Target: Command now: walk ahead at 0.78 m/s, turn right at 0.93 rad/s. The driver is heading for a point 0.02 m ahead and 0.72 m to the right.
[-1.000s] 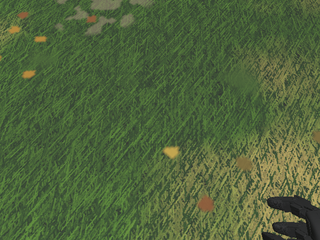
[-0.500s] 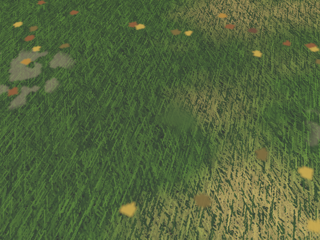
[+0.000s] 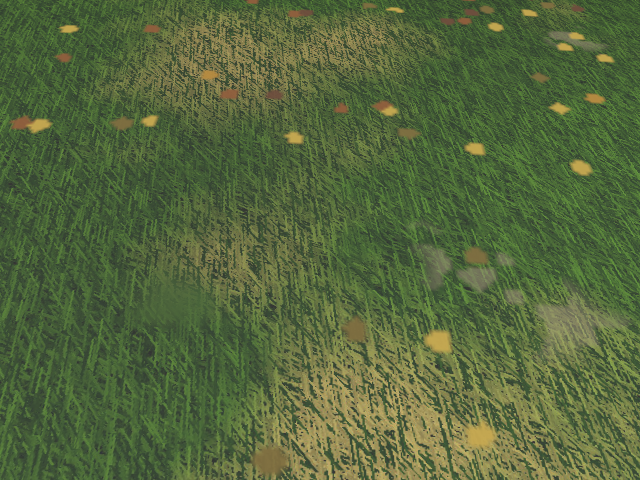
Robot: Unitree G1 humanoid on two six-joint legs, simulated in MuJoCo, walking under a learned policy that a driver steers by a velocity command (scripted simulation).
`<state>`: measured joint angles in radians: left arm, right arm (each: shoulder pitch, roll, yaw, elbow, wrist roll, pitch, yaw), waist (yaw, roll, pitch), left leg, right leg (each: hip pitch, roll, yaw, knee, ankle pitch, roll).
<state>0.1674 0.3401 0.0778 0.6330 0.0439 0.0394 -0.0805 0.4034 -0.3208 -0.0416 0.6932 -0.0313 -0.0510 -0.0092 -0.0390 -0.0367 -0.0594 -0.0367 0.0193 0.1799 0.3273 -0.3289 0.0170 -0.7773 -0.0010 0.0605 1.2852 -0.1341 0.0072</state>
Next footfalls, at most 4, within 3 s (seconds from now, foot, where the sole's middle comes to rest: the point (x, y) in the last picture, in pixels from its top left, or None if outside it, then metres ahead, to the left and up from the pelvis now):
0.26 right None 0.33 -0.15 -0.78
0.70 left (401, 366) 0.82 -0.23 -0.78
1.14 right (576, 325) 0.94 -0.70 -0.78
1.60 left None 1.19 -0.98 -0.78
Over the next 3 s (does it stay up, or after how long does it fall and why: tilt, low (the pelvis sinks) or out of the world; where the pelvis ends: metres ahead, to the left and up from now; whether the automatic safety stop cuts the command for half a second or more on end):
stays up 0.44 -1.85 -0.04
